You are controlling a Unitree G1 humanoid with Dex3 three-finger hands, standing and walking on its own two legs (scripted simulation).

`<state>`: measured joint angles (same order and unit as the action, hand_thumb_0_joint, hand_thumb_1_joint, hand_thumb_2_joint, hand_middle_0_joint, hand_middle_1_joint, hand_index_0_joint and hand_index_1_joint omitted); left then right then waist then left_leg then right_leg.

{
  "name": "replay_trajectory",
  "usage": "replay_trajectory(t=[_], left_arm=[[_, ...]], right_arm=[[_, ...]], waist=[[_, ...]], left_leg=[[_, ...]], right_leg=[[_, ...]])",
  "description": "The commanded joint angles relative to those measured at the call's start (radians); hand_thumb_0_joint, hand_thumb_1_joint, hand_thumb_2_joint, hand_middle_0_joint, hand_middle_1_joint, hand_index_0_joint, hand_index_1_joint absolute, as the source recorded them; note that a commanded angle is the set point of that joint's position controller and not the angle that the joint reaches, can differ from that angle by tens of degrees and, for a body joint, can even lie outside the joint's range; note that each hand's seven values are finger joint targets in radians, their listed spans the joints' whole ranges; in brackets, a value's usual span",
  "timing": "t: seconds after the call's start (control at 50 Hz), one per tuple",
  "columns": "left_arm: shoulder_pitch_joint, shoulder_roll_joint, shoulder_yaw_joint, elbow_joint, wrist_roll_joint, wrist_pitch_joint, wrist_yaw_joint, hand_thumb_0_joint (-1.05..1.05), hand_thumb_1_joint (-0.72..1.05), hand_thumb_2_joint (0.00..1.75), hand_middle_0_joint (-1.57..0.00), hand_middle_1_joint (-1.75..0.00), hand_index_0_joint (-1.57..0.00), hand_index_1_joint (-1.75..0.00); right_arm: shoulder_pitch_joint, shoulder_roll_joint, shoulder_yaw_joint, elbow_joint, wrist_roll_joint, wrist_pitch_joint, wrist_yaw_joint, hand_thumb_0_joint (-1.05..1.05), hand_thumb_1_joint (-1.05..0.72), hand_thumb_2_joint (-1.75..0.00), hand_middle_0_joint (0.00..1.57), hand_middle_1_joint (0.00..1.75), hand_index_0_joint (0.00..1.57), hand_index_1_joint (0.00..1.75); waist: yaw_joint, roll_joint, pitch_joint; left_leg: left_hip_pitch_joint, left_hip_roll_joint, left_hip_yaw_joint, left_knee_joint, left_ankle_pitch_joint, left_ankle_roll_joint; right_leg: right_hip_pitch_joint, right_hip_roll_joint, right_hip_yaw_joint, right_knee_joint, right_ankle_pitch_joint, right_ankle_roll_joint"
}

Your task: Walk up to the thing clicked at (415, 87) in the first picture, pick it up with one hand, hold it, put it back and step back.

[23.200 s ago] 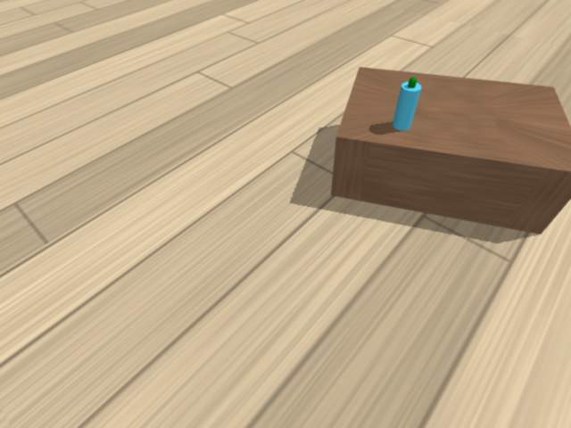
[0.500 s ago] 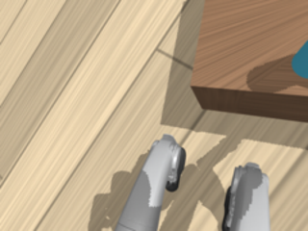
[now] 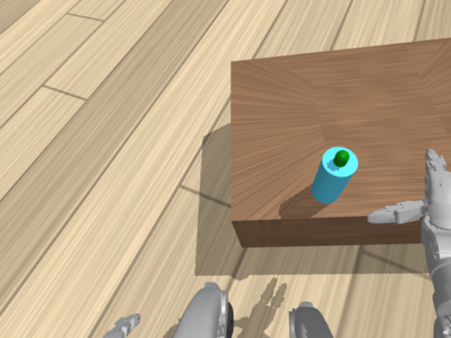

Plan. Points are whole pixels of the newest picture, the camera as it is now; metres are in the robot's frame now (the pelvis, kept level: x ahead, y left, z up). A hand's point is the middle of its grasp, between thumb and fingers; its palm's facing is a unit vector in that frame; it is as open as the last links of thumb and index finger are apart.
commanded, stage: home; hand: right
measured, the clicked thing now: (333, 174) +0.50 -0.18 -0.20
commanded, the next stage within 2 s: none
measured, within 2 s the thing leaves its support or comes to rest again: neither
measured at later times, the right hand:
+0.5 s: hand (365, 292) +0.22 -0.16 -0.02, palm faces +0.12 +0.96 -0.26, open 17.1 cm
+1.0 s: hand (381, 319) +0.18 -0.17 -0.01, palm faces +0.14 +0.95 -0.27, open 17.4 cm
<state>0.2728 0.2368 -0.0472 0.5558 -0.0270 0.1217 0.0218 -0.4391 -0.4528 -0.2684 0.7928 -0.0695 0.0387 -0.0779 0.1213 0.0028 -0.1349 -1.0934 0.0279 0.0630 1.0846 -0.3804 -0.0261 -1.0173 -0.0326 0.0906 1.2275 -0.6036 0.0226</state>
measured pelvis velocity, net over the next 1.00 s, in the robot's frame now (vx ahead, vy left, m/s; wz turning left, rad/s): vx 0.02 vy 0.01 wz -0.03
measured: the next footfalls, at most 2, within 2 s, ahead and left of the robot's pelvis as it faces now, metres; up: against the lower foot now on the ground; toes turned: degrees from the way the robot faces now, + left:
none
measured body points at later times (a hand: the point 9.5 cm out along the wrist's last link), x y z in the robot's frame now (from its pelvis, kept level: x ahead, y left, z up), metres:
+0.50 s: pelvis +0.03 +0.03 +0.06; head +0.07 +0.03 +0.51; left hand +0.19 +0.26 -0.04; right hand +0.21 -0.21 +0.00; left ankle +0.07 +0.15 -0.64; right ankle -0.02 -0.12 -0.64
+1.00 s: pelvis +0.02 +0.01 +0.05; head +0.05 +0.01 +0.50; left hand +0.19 +0.25 -0.02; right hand +0.17 -0.22 +0.01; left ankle +0.07 +0.15 -0.64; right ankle -0.02 -0.12 -0.64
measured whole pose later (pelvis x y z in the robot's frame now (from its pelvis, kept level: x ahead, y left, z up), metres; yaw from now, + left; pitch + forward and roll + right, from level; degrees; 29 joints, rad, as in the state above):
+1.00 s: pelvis +0.02 +0.01 +0.05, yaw -2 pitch +7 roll +1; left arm 0.26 0.21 -0.03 0.53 -0.01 -0.10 0.16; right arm 0.43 -0.19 0.01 0.06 0.02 0.25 -0.14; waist 0.02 -0.02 -0.08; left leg -0.62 0.03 0.06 0.86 -0.35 -0.01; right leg -0.52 -0.03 0.07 0.91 -0.52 0.03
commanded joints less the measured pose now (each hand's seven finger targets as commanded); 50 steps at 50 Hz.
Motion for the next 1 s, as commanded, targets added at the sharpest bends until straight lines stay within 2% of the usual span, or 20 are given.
replay_trajectory(t=[0.0, 0.04, 0.08, 0.1, 0.12, 0.14, 0.18, 0.2, 0.24, 0.26, 0.34, 0.38, 0.4, 0.48, 0.5, 0.62, 0.74, 0.84, 0.92, 0.98], left_arm=[[0.138, 0.156, 0.070, -0.016, 0.008, -0.062, 0.051, 0.00, 0.89, 0.90, -0.20, -0.30, -0.20, -0.30], [0.130, 0.155, 0.081, -0.016, 0.005, -0.071, 0.054, 0.00, 0.89, 0.90, -0.20, -0.30, -0.20, -0.30], [0.108, 0.144, 0.085, -0.043, -0.003, -0.086, 0.051, 0.00, 0.89, 0.90, -0.20, -0.30, -0.20, -0.30], [0.095, 0.148, 0.089, -0.044, -0.006, -0.090, 0.056, 0.00, 0.89, 0.90, -0.20, -0.30, -0.20, -0.30], [0.081, 0.139, 0.083, -0.035, -0.009, -0.095, 0.054, 0.00, 0.89, 0.90, -0.20, -0.30, -0.20, -0.30], [0.077, 0.137, 0.083, -0.038, -0.014, -0.097, 0.055, 0.00, 0.89, 0.90, -0.20, -0.30, -0.20, -0.30], [0.066, 0.132, 0.082, -0.061, -0.020, -0.104, 0.056, 0.00, 0.89, 0.90, -0.20, -0.30, -0.20, -0.30], [0.044, 0.125, 0.078, -0.067, -0.023, -0.109, 0.059, 0.00, 0.89, 0.90, -0.20, -0.30, -0.20, -0.30], [0.007, 0.138, 0.085, -0.098, -0.029, -0.119, 0.074, 0.00, 0.89, 0.90, -0.20, -0.30, -0.20, -0.30], [-0.014, 0.109, 0.068, -0.102, -0.029, -0.126, 0.080, 0.00, 0.89, 0.90, -0.20, -0.30, -0.20, -0.30], [-0.064, 0.091, 0.066, -0.134, -0.029, -0.149, 0.109, 0.00, 0.89, 0.90, -0.20, -0.30, -0.20, -0.30], [-0.076, 0.083, 0.063, -0.154, -0.029, -0.158, 0.120, 0.00, 0.89, 0.90, -0.20, -0.30, -0.20, -0.30], [-0.078, 0.087, 0.069, -0.160, -0.027, -0.161, 0.123, 0.00, 0.90, 0.90, -0.20, -0.30, -0.20, -0.30], [-0.090, 0.077, 0.065, -0.179, -0.016, -0.178, 0.138, 0.00, 0.89, 0.90, -0.20, -0.30, -0.20, -0.30], [-0.096, 0.079, 0.064, -0.178, -0.015, -0.182, 0.142, 0.00, 0.89, 0.90, -0.20, -0.30, -0.20, -0.30], [-0.091, 0.076, 0.061, -0.175, 0.002, -0.227, 0.162, 0.00, 0.90, 0.90, -0.20, -0.30, -0.20, -0.30], [-0.098, 0.080, 0.062, -0.174, 0.011, -0.264, 0.164, 0.00, 0.90, 0.90, -0.20, -0.30, -0.20, -0.30], [-0.118, 0.079, 0.060, -0.187, 0.011, -0.277, 0.155, 0.00, 0.90, 0.90, -0.20, -0.30, -0.20, -0.30], [-0.119, 0.084, 0.064, -0.201, 0.012, -0.282, 0.152, 0.00, 0.90, 0.90, -0.20, -0.30, -0.20, -0.30], [-0.098, 0.087, 0.067, -0.201, 0.012, -0.289, 0.153, 0.00, 0.90, 0.90, -0.20, -0.30, -0.20, -0.30]], right_arm=[[-0.226, -0.140, 0.016, -0.146, 0.026, -0.070, -0.038, 0.00, 0.45, -0.11, 0.06, 0.07, 0.06, 0.07], [-0.193, -0.132, 0.010, -0.167, 0.038, -0.063, -0.037, 0.00, 0.46, -0.11, 0.06, 0.07, 0.06, 0.07], [0.070, 0.026, 0.102, -0.073, 0.054, -0.034, -0.021, 0.00, 0.45, -0.11, 0.06, 0.07, 0.06, 0.07], [-0.067, -0.012, 0.096, -0.175, 0.062, -0.035, -0.024, 0.00, 0.44, -0.12, 0.06, 0.07, 0.06, 0.07], [0.010, 0.007, 0.106, -0.162, 0.066, -0.028, -0.025, 0.00, 0.45, -0.12, 0.06, 0.07, 0.06, 0.07], [0.059, 0.025, 0.122, -0.184, 0.072, -0.018, -0.025, 0.00, 0.42, -0.13, 0.06, 0.07, 0.06, 0.07], [0.180, 0.003, 0.108, -0.271, 0.075, -0.006, -0.026, 0.00, 0.45, -0.12, 0.06, 0.07, 0.06, 0.07], [0.209, 0.031, 0.135, -0.288, 0.081, 0.004, -0.027, 0.00, 0.43, -0.13, 0.06, 0.07, 0.06, 0.07], [0.293, -0.032, 0.088, -0.393, 0.085, 0.019, -0.046, 0.00, 0.47, -0.10, 0.06, 0.07, 0.06, 0.07], [0.279, 0.029, 0.143, -0.433, 0.089, 0.025, -0.043, 0.00, 0.47, -0.10, 0.06, 0.07, 0.06, 0.07], [0.524, 0.050, 0.152, -0.631, 0.103, 0.058, -0.060, 0.00, 0.47, -0.10, 0.06, 0.07, 0.06, 0.07], [0.641, 0.106, 0.203, -0.722, 0.108, 0.081, -0.063, 0.00, 0.50, -0.08, 0.06, 0.06, 0.06, 0.06], [0.699, 0.103, 0.199, -0.754, 0.107, 0.093, -0.065, 0.00, 0.51, -0.08, 0.06, 0.06, 0.06, 0.06], [0.758, 0.132, 0.219, -0.834, 0.100, 0.114, -0.067, 0.00, 0.52, -0.07, 0.05, 0.06, 0.05, 0.06], [0.749, 0.131, 0.224, -0.856, 0.100, 0.116, -0.067, 0.00, 0.52, -0.07, 0.05, 0.06, 0.05, 0.06], [0.719, 0.143, 0.228, -0.927, 0.087, 0.125, -0.070, 0.00, 0.55, -0.06, 0.05, 0.05, 0.05, 0.05], [0.809, 0.170, 0.239, -0.918, 0.075, 0.147, -0.075, 0.00, 0.56, -0.05, 0.05, 0.05, 0.05, 0.05], [0.874, 0.151, 0.208, -0.892, 0.075, 0.160, -0.079, 0.00, 0.54, -0.06, 0.05, 0.05, 0.05, 0.05], [0.842, 0.148, 0.208, -0.923, 0.077, 0.157, -0.077, 0.00, 0.54, -0.06, 0.05, 0.05, 0.05, 0.05], [0.837, 0.149, 0.218, -0.942, 0.075, 0.158, -0.077, 0.00, 0.56, -0.05, 0.05, 0.05, 0.05, 0.05]], waist=[[-0.013, -0.221, -0.330], [-0.023, -0.178, -0.308], [-0.027, -0.082, -0.228], [-0.029, -0.076, -0.265], [-0.058, -0.086, -0.265], [-0.065, -0.064, -0.270], [-0.083, -0.031, -0.309], [-0.081, -0.011, -0.281], [-0.104, -0.023, -0.244], [-0.092, -0.018, -0.230], [-0.132, -0.023, -0.182], [-0.122, -0.015, -0.172], [-0.117, -0.015, -0.162], [-0.090, 0.030, -0.078], [-0.086, 0.026, -0.037], [-0.071, 0.018, -0.033], [-0.103, -0.021, -0.067], [-0.128, -0.008, -0.047], [-0.121, -0.011, -0.027], [-0.115, -0.023, -0.071]], left_leg=[[0.414, -0.026, -0.006, -0.143, 0.274, 0.069], [0.476, -0.024, -0.007, -0.180, 0.299, 0.068], [0.512, -0.029, 0.008, -0.221, 0.285, 0.061], [0.549, -0.026, 0.004, -0.236, 0.289, 0.058], [0.580, -0.024, 0.009, -0.240, 0.293, 0.058], [0.603, -0.025, 0.010, -0.256, 0.311, 0.056], [0.679, -0.020, 0.009, -0.261, 0.401, 0.053], [0.698, -0.016, 0.004, -0.277, 0.396, 0.047], [0.705, -0.016, 0.006, -0.301, 0.372, 0.045], [0.706, -0.013, 0.001, -0.319, 0.348, 0.040], [0.733, -0.006, -0.011, -0.371, 0.252, 0.028], [0.735, -0.011, -0.007, -0.370, 0.272, 0.027], [0.728, -0.013, -0.007, -0.375, 0.272, 0.025], [0.679, -0.017, -0.005, -0.390, 0.199, 0.017], [0.659, -0.013, -0.014, -0.406, 0.135, 0.014], [0.641, -0.003, -0.024, -0.405, 0.089, 0.011], [0.670, -0.004, -0.009, -0.383, 0.128, 0.018], [0.689, -0.010, 0.009, -0.379, 0.121, 0.018], [0.666, -0.018, 0.013, -0.374, 0.074, 0.018], [0.676, -0.018, 0.012, -0.354, 0.143, 0.021]], right_leg=[[0.310, 0.015, -0.068, -0.264, 0.480, -0.007], [0.339, 0.016, -0.072, -0.298, 0.493, -0.010], [0.336, 0.018, -0.070, -0.349, 0.458, -0.015], [0.367, 0.019, -0.071, -0.360, 0.459, -0.015], [0.380, 0.021, -0.072, -0.378, 0.471, -0.010], [0.408, 0.025, -0.078, -0.385, 0.485, -0.012], [0.433, 0.027, -0.084, -0.389, 0.567, -0.009], [0.427, 0.029, -0.090, -0.397, 0.542, -0.013], [0.454, 0.030, -0.095, -0.423, 0.530, -0.013], [0.468, 0.032, -0.104, -0.430, 0.497, -0.019], [0.475, 0.043, -0.121, -0.457, 0.397, -0.029], [0.492, 0.042, -0.120, -0.457, 0.420, -0.027], [0.491, 0.043, -0.120, -0.457, 0.412, -0.030], [0.468, 0.038, -0.111, -0.463, 0.335, -0.039], [0.448, 0.040, -0.113, -0.467, 0.271, -0.041], [0.455, 0.047, -0.106, -0.464, 0.230, -0.045], [0.459, 0.052, -0.102, -0.464, 0.271, -0.034], [0.415, 0.052, -0.094, -0.472, 0.272, -0.027], [0.403, 0.045, -0.085, -0.484, 0.226, -0.026], [0.428, 0.043, -0.085, -0.470, 0.295, -0.021]])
